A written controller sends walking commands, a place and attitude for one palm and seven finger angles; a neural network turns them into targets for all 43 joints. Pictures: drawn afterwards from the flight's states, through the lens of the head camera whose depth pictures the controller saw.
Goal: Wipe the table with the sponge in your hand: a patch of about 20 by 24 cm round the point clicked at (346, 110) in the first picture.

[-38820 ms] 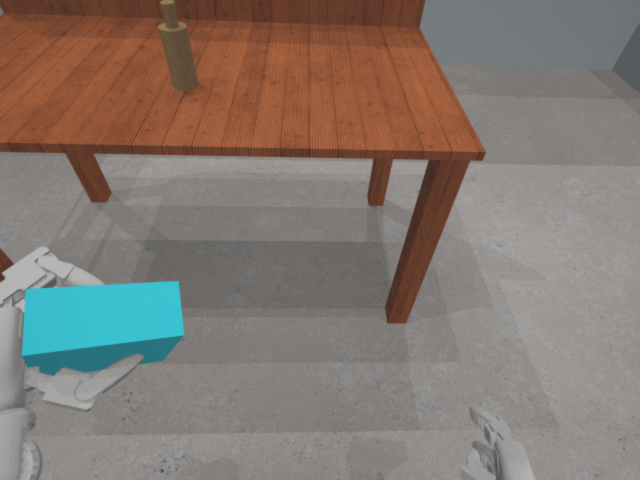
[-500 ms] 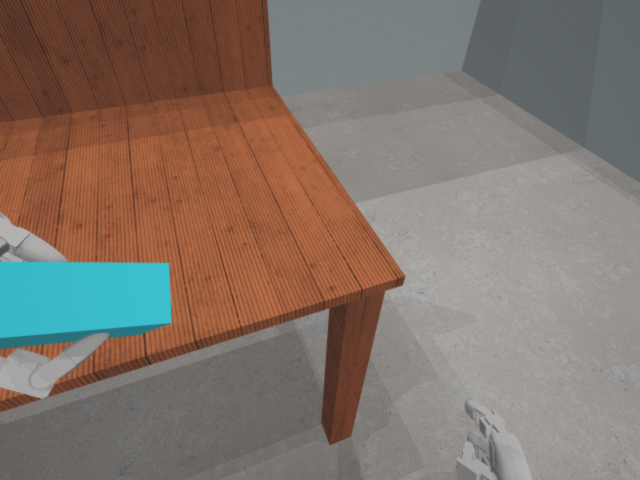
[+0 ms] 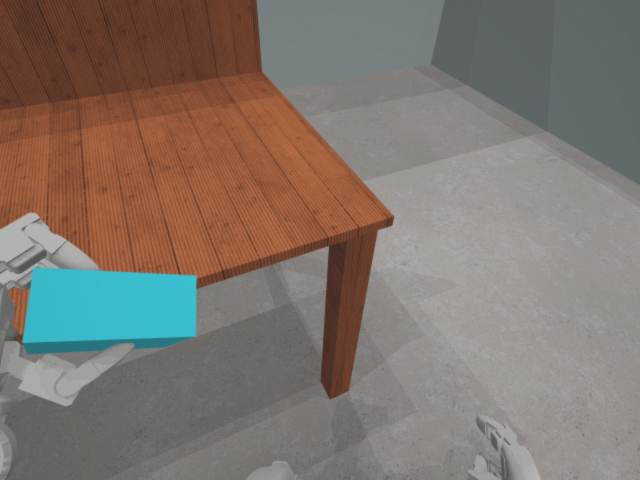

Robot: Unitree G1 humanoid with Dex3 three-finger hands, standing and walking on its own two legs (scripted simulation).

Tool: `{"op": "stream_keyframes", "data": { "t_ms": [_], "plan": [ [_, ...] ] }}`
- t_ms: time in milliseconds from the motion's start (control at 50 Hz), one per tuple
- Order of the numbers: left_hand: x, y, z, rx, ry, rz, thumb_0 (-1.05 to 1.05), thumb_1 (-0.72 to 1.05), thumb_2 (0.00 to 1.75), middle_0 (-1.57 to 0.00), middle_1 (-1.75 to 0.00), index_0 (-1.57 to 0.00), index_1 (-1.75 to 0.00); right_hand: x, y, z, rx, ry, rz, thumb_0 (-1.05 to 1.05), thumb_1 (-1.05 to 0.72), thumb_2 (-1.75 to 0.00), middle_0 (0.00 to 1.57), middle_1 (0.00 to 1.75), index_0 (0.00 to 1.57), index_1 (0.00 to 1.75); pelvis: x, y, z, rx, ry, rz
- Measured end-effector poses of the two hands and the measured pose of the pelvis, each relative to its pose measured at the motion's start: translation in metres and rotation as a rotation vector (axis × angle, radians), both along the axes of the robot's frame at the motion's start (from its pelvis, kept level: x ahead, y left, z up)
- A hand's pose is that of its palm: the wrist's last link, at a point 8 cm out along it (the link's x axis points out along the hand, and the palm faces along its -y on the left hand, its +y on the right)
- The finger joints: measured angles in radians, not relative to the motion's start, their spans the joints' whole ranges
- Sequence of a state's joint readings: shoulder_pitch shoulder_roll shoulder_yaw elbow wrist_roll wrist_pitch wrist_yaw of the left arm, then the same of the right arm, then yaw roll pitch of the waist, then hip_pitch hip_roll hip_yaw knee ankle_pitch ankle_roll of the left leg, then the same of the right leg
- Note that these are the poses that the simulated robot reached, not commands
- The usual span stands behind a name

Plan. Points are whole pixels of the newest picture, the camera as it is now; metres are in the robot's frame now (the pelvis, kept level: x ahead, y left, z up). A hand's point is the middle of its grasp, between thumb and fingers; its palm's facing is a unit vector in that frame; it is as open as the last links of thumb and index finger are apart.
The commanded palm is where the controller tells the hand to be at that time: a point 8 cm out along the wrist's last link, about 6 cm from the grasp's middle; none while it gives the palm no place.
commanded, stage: stop stepping back and stand still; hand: left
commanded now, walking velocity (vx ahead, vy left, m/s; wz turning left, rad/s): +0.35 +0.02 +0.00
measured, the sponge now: (134, 314) +0.21 +0.20 +0.18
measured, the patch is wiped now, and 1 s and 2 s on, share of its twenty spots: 1.00 1.00 1.00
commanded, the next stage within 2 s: stand and wait in 0.70 s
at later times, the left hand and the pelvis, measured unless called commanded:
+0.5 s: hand out of the picture +0.12 +0.27 +0.22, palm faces +0.44 -0.83 -0.35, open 9.6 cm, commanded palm +0.08 +0.32 +0.23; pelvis -0.08 +0.03 +0.01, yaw +1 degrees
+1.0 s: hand out of the picture +0.15 +0.29 +0.21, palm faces +0.44 -0.82 -0.37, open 9.6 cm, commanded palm +0.10 +0.33 +0.23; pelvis -0.06 +0.05 +0.01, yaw +1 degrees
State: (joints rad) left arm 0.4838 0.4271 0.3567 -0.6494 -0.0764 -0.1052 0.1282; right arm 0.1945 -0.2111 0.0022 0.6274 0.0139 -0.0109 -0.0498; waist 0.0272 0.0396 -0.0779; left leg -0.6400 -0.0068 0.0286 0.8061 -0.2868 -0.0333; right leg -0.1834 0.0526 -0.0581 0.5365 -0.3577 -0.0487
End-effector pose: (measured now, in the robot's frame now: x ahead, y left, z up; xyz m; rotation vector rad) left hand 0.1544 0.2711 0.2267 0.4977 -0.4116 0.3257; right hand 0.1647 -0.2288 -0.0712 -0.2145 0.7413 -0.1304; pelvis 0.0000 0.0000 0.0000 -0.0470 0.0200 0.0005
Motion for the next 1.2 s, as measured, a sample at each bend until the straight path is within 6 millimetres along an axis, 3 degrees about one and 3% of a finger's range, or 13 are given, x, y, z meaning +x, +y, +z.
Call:
{"op": "stream_keyframes", "data": {
  "t_ms": [60,140,240,320,380,460,540,600,660,760,860,1040,1200],
  "plan": [
    [-0.015,0.009,-0.003,-0.072,-0.019,0.018,-0.01,-0.51,1.1,-0.79,-1.4,-0.81,-1.4,-0.035,0.001,-0.002,0.006,0.053,-0.038,0.01,-0.9,-0.9,0.2,0.3,0.2,0.3,-0.007,0.003,0.006,0.016,-0.011,0.001],
    [-0.014,0.029,-0.014,-0.149,-0.058,0.052,-0.01,-0.51,1.1,-0.79,-1.4,-0.81,-1.4,-0.066,0.001,0.002,-0.04,0.07,-0.054,0.02,-0.9,-0.9,0.2,0.3,0.2,0.3,-0.022,0.01,0.007,0.025,-0.003,0.025],
    [-0.017,0.037,-0.023,-0.122,0.005,0.03,-0.01,-0.51,1.1,-0.79,-1.41,-0.8,-1.4,-0.086,0.005,0.002,-0.051,0.013,-0.096,0.02,-0.9,-0.9,0.2,0.3,0.2,0.3,-0.051,0.028,0.001,0.034,-0.013,0.007],
    [-0.037,0.025,-0.01,-0.012,0.05,-0.034,-0.01,-0.5,1.1,-0.79,-1.41,-0.8,-1.41,-0.102,0.018,0.005,0.006,-0.031,-0.096,0.02,-0.9,-0.9,0.2,0.3,0.2,0.3,-0.06,0.027,0.004,0.045,-0.024,-0.017],
    [-0.055,0.018,-0.001,0.048,0.014,-0.046,-0.01,-0.51,1.1,-0.79,-1.41,-0.8,-1.4,-0.108,0.023,-0.008,0.023,-0.009,-0.054,0.01,-0.9,-0.9,0.2,0.3,0.2,0.3,-0.066,0.026,-0.002,0.027,-0.038,0.001],
    [-0.071,0.03,0.002,0.002,-0.033,-0.003,-0.01,-0.51,1.1,-0.79,-1.4,-0.81,-1.4,-0.112,0.027,-0.018,0.019,0.071,-0.023,0.02,-0.9,-0.9,0.2,0.3,0.2,0.3,-0.074,0.031,0.001,0.015,-0.053,0.017],
    [-0.073,0.05,-0.003,-0.062,-0.041,0.058,-0.01,-0.51,1.1,-0.79,-1.4,-0.81,-1.4,-0.111,0.034,-0.007,0.002,0.061,-0.019,0.02,-0.9,-0.9,0.2,0.3,0.2,0.3,-0.077,0.036,0.007,0.044,-0.053,0.012],
    [-0.069,0.057,-0.01,-0.097,-0.058,0.058,-0.01,-0.51,1.1,-0.79,-1.4,-0.81,-1.4,-0.101,0.039,-0.003,-0.04,-0.005,-0.007,0.02,-0.9,-0.9,0.2,0.3,0.2,0.3,-0.08,0.046,-0.001,0.028,-0.048,0.019],
    [-0.063,0.055,-0.012,-0.09,-0.046,0.046,-0.01,-0.51,1.1,-0.79,-1.41,-0.8,-1.4,-0.093,0.046,0.0,-0.023,-0.053,-0.018,0.02,-0.9,-0.9,0.2,0.3,0.2,0.3,-0.084,0.049,-0.003,0.047,-0.06,0.008],
    [-0.062,0.043,-0.003,-0.02,-0.012,0.046,-0.01,-0.51,1.1,-0.79,-1.41,-0.8,-1.4,-0.083,0.059,-0.001,0.061,-0.079,0.009,0.02,-0.9,-0.9,0.2,0.3,0.2,0.3,-0.074,0.041,-0.001,0.064,-0.049,0.017],
    [-0.06,0.039,0.0,-0.024,0.004,0.04,-0.01,-0.51,1.1,-0.79,-1.41,-0.8,-1.4,-0.075,0.059,-0.012,0.067,0.01,0.056,0.01,-0.9,-0.9,0.2,0.3,0.2,0.3,-0.068,0.039,0.004,0.042,-0.048,0.035],
    [-0.041,0.059,-0.007,-0.051,0.033,0.072,-0.01,-0.51,1.1,-0.79,-1.41,-0.8,-1.4,-0.055,0.047,0.001,-0.006,-0.005,0.0,0.02,-0.9,-0.9,0.2,0.3,0.2,0.3,-0.054,0.051,0.008,0.042,-0.049,0.023],
    [-0.034,0.061,-0.005,-0.026,0.061,0.043,-0.01,-0.51,1.1,-0.79,-1.41,-0.8,-1.4,-0.04,0.054,0.016,-0.007,-0.052,0.004,0.02,-0.9,-0.9,0.2,0.3,0.2,0.3,-0.053,0.058,0.013,0.034,-0.036,0.012]
  ]
}}
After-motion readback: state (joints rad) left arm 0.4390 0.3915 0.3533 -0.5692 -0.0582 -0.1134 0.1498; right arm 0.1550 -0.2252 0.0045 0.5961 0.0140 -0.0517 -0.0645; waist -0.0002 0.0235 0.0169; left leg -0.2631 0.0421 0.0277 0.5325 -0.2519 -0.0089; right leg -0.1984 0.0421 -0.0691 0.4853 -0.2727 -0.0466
